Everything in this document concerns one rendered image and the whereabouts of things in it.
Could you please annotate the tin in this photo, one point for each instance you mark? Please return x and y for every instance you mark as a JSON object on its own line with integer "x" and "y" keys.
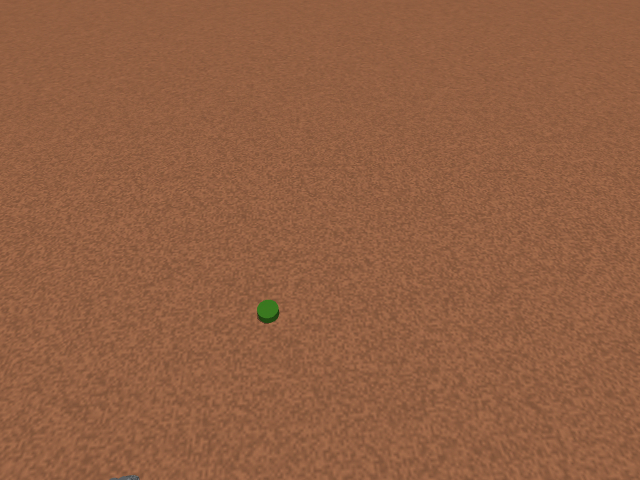
{"x": 268, "y": 311}

